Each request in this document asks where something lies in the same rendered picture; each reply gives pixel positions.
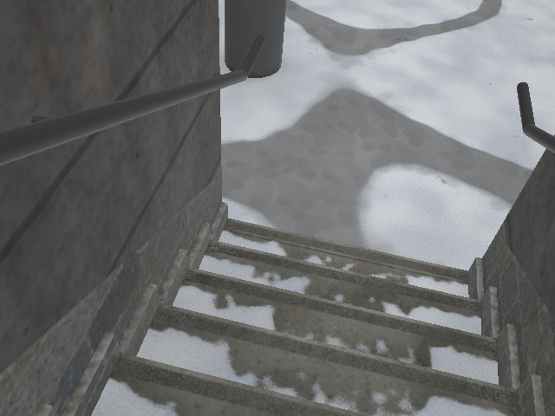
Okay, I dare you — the stairs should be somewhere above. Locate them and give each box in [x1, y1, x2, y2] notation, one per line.
[91, 218, 519, 416]

